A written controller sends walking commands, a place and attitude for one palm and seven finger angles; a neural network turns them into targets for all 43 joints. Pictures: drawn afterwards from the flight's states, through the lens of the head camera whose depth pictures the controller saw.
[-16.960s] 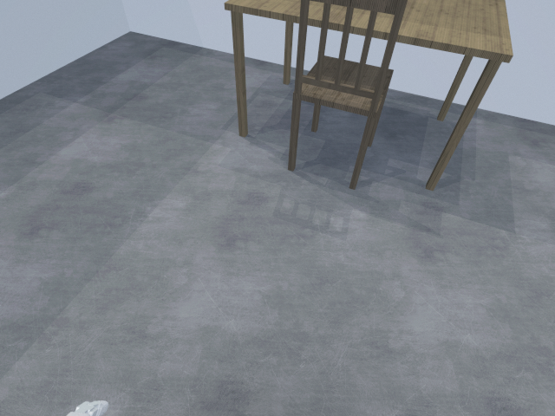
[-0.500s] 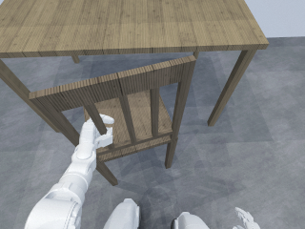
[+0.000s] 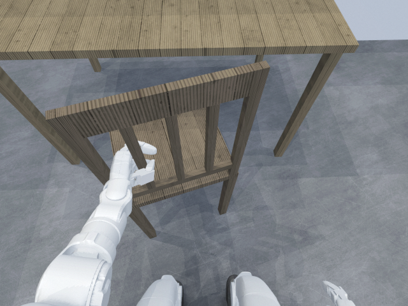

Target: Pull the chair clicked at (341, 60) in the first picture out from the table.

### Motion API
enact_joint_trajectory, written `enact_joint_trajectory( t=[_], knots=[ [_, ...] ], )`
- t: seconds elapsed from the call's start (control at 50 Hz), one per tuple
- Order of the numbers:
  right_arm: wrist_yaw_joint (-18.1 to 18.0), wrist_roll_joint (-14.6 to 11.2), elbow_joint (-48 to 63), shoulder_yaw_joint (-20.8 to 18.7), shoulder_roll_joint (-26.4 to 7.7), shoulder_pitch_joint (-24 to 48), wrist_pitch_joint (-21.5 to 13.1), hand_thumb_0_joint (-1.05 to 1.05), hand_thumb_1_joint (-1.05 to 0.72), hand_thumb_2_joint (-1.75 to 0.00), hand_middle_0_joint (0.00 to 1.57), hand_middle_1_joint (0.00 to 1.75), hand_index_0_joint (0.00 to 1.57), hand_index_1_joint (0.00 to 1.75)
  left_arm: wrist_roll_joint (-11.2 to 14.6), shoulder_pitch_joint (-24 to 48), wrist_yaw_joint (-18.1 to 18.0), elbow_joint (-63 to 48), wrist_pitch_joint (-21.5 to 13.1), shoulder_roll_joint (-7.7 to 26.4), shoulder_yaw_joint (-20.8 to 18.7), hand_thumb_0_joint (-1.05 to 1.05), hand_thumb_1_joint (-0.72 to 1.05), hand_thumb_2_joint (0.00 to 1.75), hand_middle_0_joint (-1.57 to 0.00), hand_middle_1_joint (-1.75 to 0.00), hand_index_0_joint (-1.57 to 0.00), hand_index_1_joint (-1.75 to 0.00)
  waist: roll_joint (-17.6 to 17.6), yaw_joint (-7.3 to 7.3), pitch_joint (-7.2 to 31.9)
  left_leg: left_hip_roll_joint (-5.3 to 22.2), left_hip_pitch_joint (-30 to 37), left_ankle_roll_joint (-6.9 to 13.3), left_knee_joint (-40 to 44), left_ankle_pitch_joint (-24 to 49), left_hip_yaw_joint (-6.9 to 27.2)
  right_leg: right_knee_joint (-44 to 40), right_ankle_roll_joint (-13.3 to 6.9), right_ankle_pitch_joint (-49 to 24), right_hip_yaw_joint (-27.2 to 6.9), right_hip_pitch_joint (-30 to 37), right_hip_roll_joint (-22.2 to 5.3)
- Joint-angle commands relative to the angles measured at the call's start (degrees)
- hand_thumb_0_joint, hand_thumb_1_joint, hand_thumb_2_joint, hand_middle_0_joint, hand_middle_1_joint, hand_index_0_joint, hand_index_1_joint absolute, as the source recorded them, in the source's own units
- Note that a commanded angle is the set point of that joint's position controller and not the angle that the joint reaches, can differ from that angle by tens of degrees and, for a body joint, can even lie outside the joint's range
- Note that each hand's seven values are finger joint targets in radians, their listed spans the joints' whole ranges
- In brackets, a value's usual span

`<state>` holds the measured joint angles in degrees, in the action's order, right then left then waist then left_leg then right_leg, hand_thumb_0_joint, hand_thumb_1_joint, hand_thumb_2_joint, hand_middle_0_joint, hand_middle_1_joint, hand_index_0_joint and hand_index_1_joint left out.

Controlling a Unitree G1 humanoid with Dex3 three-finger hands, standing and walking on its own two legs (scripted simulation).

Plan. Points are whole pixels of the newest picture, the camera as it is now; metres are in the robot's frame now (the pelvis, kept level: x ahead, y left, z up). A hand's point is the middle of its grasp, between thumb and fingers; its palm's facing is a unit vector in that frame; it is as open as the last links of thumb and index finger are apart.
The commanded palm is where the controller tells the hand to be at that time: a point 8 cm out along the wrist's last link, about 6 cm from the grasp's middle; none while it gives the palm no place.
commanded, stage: step backward, pulling the chair out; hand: left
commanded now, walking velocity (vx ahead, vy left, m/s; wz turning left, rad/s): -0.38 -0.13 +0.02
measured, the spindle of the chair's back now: (176, 151) +0.44 +0.06 -0.05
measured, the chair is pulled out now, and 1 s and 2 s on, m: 0.20 0.38 0.63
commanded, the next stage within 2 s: stop walking, hand still on the chair in 1.50 s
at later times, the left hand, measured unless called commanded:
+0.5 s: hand (145, 202) +0.32 +0.12 -0.05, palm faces -0.02 -0.98 -0.18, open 5.3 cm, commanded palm +0.31 +0.17 -0.04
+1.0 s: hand (136, 257) +0.21 +0.13 -0.05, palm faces -0.01 -0.98 -0.18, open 5.3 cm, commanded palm +0.22 +0.17 -0.04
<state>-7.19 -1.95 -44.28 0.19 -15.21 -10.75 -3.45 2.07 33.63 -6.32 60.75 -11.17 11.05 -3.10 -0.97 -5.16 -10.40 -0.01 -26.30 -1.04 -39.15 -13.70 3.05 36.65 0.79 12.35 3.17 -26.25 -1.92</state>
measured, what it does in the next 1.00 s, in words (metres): walks backwards: right foot, then left foot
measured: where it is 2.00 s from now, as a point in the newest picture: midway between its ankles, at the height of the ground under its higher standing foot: outside the picture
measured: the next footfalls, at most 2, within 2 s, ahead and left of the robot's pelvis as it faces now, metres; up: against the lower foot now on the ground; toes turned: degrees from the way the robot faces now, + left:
right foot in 0.18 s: +0.00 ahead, -0.14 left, +0.00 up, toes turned -2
left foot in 0.42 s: +0.02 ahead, +0.12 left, +0.00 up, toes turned -3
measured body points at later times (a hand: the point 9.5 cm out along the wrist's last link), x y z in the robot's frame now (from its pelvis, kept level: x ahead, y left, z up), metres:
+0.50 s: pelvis -0.07 +0.00 +0.01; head +0.03 +0.00 +0.44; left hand +0.31 +0.17 -0.04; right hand +0.01 -0.28 -0.12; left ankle -0.02 +0.12 -0.72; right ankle -0.02 -0.14 -0.72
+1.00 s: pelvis -0.17 +0.00 +0.01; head -0.08 +0.00 +0.45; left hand +0.21 +0.18 -0.03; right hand -0.08 -0.27 -0.12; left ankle -0.13 +0.13 -0.72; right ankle -0.14 -0.14 -0.71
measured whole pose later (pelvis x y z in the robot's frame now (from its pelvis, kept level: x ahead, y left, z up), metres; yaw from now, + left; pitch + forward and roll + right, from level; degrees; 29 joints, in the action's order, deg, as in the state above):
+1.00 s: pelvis -0.17 +0.00 +0.01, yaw -1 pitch +2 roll -1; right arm -6.5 -1.0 -43.7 -0.5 -13.7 -11.8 -2.7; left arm 2.6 34.4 -4.6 61.5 -9.8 10.9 -1.5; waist -0.4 -1.2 -10.3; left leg 1.2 -23.8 -0.6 -35.7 -14.4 1.5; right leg 39.8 0.9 20.9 0.5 -24.4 -1.2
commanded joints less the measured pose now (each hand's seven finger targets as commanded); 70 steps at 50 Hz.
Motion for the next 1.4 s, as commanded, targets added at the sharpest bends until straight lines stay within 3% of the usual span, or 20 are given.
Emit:
enact_joint_trajectory(
  t=[0.0, 0.16, 0.24, 0.32, 0.38, 0.44, 0.5, 0.56, 0.62, 0.66, 0.72, 0.78, 0.84, 0.88, 0.98, 1.06, 1.1, 1.16, 1.28, 1.38],
  knots=[
    [0.0, 0.3, 6.9, -2.7, -7.5, -1.9, -0.6, 0.0, -0.9, -0.9, 0.2, 0.3, 0.2, 0.3, 0.4, 19.9, 0.8, -14.0, -4.3, 7.4, 1.5, 0.0, 0.9, 0.9, -0.5, -1.45, -0.5, -1.45, -7.7, 3.45, 28.7, 15.0, 8.8, 6.0, 13.6, 16.8, 14.3, 4.7, -0.6, 0.9, -3.8, 12.7, -1.6],
    [2.2, 1.5, 4.6, -3.2, -6.8, -6.0, -1.2, 0.0, -0.9, -0.9, 0.2, 0.3, 0.2, 0.3, -1.9, 19.6, 1.6, -13.3, -5.9, 7.9, 0.6, 0.0, 0.9, 0.9, -0.5, -1.45, -0.5, -1.45, -11.0, 2.31, 31.6, 15.9, 24.7, 6.9, 3.3, 48.3, 11.5, -3.9, -1.1, -0.6, -5.3, 8.8, -0.3],
    [1.0, -0.2, 5.7, -4.1, -6.9, -5.2, -0.4, 0.0, -0.9, -0.9, 0.2, 0.3, 0.2, 0.3, -1.1, 17.5, 1.0, -12.0, -5.6, 13.7, -2.6, 0.0, 0.9, 0.9, -0.5, -1.45, -0.5, -1.45, 0.5, 1.9, 34.0, 8.9, 9.0, 0.9, -0.4, 20.2, 3.8, -6.5, -3.7, -25.8, -11.9, 21.3, -8.4],
    [-0.2, 0.3, 6.0, -3.1, -7.0, -0.7, -0.6, 0.0, -0.9, -0.9, 0.2, 0.3, 0.2, 0.3, -0.8, 16.3, 0.4, -11.1, -3.9, 16.0, -3.4, 0.0, 0.9, 0.9, -0.5, -1.45, -0.5, -1.45, 3.9, 3.26, 28.1, 1.8, 4.5, -1.7, -10.1, -11.9, 2.8, -12.1, -8.6, -23.2, -16.5, 15.3, -18.5],
    [-1.1, 0.4, 4.6, -2.4, -7.4, -2.6, -1.0, 0.0, -0.9, -0.9, 0.2, 0.3, 0.2, 0.3, -0.3, 16.1, 0.4, -10.7, -3.0, 12.6, -2.3, 0.0, 0.9, 0.9, -0.5, -1.45, -0.5, -1.45, 6.9, 2.42, 27.9, 5.0, 9.3, -0.1, 7.0, 5.9, 3.2, -5.7, -3.4, -25.0, -8.0, 17.1, -11.4],
    [-0.4, 0.4, 6.8, -2.8, -7.6, -2.0, 0.0, 0.0, -0.9, -0.9, 0.2, 0.3, 0.2, 0.3, 0.4, 19.4, 1.2, -13.3, -3.9, 8.8, 0.2, 0.0, 0.9, 0.9, -0.5, -1.45, -0.5, -1.45, -6.8, 3.39, 28.4, 13.9, 11.8, 5.6, 12.9, 21.7, 12.4, 2.3, 0.0, -4.6, -3.6, 13.1, -1.6],
    [0.6, 1.4, 6.3, -3.3, -6.8, -3.4, -0.2, 0.0, -0.9, -0.9, 0.2, 0.3, 0.2, 0.3, -0.5, 20.1, 1.4, -13.3, -4.2, 7.7, 0.4, 0.0, 0.9, 0.9, -0.5, -1.45, -0.5, -1.45, -11.9, 3.63, 29.3, 16.8, 17.6, 8.4, 10.3, 34.5, 14.2, 5.5, -0.8, 11.9, -4.4, 7.0, -0.1],
    [1.5, 1.3, 5.1, -3.7, -7.1, -5.7, -0.7, 0.0, -0.9, -0.9, 0.2, 0.3, 0.2, 0.3, -1.2, 19.5, 1.6, -13.0, -5.1, 8.2, 0.3, 0.0, 0.9, 0.9, -0.5, -1.45, -0.5, -1.45, -10.4, 2.7, 31.9, 15.5, 24.9, 7.1, 4.2, 46.5, 11.5, -3.5, -0.9, 0.5, -5.1, 8.7, -0.1],
    [0.9, 0.1, 5.7, -4.5, -7.7, -5.2, -0.3, 0.0, -0.9, -0.9, 0.2, 0.3, 0.2, 0.3, -1.0, 18.5, 1.3, -11.5, -4.8, 13.2, -2.8, 0.0, 0.9, 0.9, -0.5, -1.45, -0.5, -1.45, -2.0, 2.77, 32.4, 11.4, 11.8, 2.8, 1.7, 26.6, 6.7, -6.7, -2.2, -18.7, -8.1, 19.6, -4.1],
    [0.3, -0.7, 6.3, -4.2, -6.7, -3.8, -0.5, 0.0, -0.9, -0.9, 0.2, 0.3, 0.2, 0.3, -0.8, 18.9, 1.0, -11.0, -4.5, 14.8, -2.1, 0.0, 0.9, 0.9, -0.5, -1.45, -0.5, -1.45, 6.5, 2.3, 31.2, 2.9, 7.1, -1.5, -7.7, -1.6, 0.0, -12.4, -6.5, -24.5, -17.9, 18.2, -15.7],
    [-0.3, 0.4, 5.5, -3.0, -7.4, -0.9, -0.9, 0.0, -0.9, -0.9, 0.2, 0.3, 0.2, 0.3, -0.8, 16.7, 0.4, -9.8, -2.5, 15.4, -3.0, 0.0, 0.9, 0.9, -0.5, -1.45, -0.5, -1.45, 3.7, 4.0, 26.8, 1.3, 3.4, -1.5, -14.4, -15.8, 4.0, -13.8, -10.0, -21.2, -18.0, 14.9, -20.3],
    [-0.7, 0.1, 3.8, -2.0, -7.0, -3.4, -1.1, 0.0, -0.9, -0.9, 0.2, 0.3, 0.2, 0.3, 0.1, 16.9, 0.6, -9.3, -1.3, 12.2, -1.9, 0.0, 0.9, 0.9, -0.5, -1.45, -0.5, -1.45, 8.9, 3.09, 28.4, 2.6, 8.5, -1.1, 4.2, -7.4, 2.0, -8.5, -5.4, -25.3, -10.9, 18.5, -15.3],
    [-1.0, -0.3, 5.1, -3.2, -9.3, -3.9, -0.4, 0.0, -0.9, -0.9, 0.2, 0.3, 0.2, 0.3, 1.0, 19.4, 1.0, -10.2, -1.4, 9.1, 0.1, 0.0, 0.9, 0.9, -0.5, -1.45, -0.5, -1.45, -0.8, 4.12, 27.0, 12.0, 14.2, 3.6, 12.8, 20.6, 6.9, -2.5, 0.4, -10.7, -4.2, 12.5, -3.7],
    [-0.4, 0.9, 6.3, -2.5, -6.7, -1.8, -0.2, 0.0, -0.9, -0.9, 0.2, 0.3, 0.2, 0.3, 0.5, 24.1, 1.8, -13.4, -2.6, 6.5, 1.9, 0.0, 0.9, 0.9, -0.5, -1.45, -0.5, -1.45, -12.2, 3.82, 27.7, 16.9, 12.2, 7.1, 15.0, 22.6, 13.0, 8.6, 0.1, 8.2, -3.2, 9.3, -1.2],
    [1.5, 1.4, 3.3, -3.8, -7.4, -6.5, -1.3, 0.0, -0.9, -0.9, 0.2, 0.3, 0.2, 0.3, -0.9, 23.7, 1.6, -10.7, -4.8, 7.2, 0.8, 0.0, 0.9, 0.9, -0.5, -1.45, -0.5, -1.45, -10.7, 2.2, 29.7, 17.1, 30.2, 7.8, 6.1, 51.5, 11.5, -0.6, -0.5, 8.1, -4.3, 3.7, 0.4],
    [1.9, 0.8, 2.8, -3.7, -7.1, -5.6, -1.3, 0.0, -0.9, -0.9, 0.2, 0.3, 0.2, 0.3, -1.6, 20.8, 1.8, -8.4, -5.8, 11.1, -1.6, 0.0, 0.9, 0.9, -0.5, -1.45, -0.5, -1.45, -6.9, 2.68, 30.7, 14.1, 20.2, 4.4, 2.9, 38.7, 7.5, -9.1, -1.1, -9.7, -5.7, 15.0, -1.1],
    [0.8, -0.5, 3.8, -4.5, -6.7, -5.2, -1.6, 0.0, -0.9, -0.9, 0.2, 0.3, 0.2, 0.3, -1.0, 21.2, 1.1, -8.6, -5.7, 15.4, -3.6, 0.0, 0.9, 0.9, -0.5, -1.45, -0.5, -1.45, 5.8, 1.92, 32.4, 6.4, 10.5, -0.7, -3.4, 11.8, -0.8, -11.2, -4.0, -26.5, -14.2, 20.6, -11.4],
    [0.4, -0.1, 4.1, -3.3, -6.6, -1.0, -2.1, 0.0, -0.9, -0.9, 0.2, 0.3, 0.2, 0.3, -0.9, 18.3, 0.5, -7.1, -3.2, 15.9, -4.0, 0.0, 0.9, 0.9, -0.5, -1.45, -0.5, -1.45, 4.9, 4.5, 28.5, 2.0, 1.8, -1.9, -17.0, -16.9, 3.9, -12.7, -10.6, -26.4, -19.1, 17.7, -20.9],
    [-0.9, -0.2, 2.5, -2.6, -7.7, -4.5, -1.3, 0.0, -0.9, -0.9, 0.2, 0.3, 0.2, 0.3, 0.4, 17.8, 0.4, -8.2, -0.9, 12.9, -2.6, 0.0, 0.9, 0.9, -0.5, -1.45, -0.5, -1.45, 8.9, 3.3, 30.0, 3.4, 11.4, -1.2, 9.7, -1.6, -0.6, -7.6, -4.3, -28.0, -10.5, 20.4, -14.4],
    [-0.2, 0.6, 6.0, -3.1, -7.4, -2.9, -0.2, 0.0, -0.9, -0.9, 0.2, 0.3, 0.2, 0.3, 0.5, 23.6, 1.7, -11.7, -1.7, 6.5, 1.6, 0.0, 0.9, 0.9, -0.5, -1.45, -0.5, -1.45, -14.4, 4.15, 27.5, 16.4, 13.5, 6.3, 14.4, 24.4, 9.1, 6.8, 0.3, 5.8, -2.6, 10.7, -1.5]
  ],
)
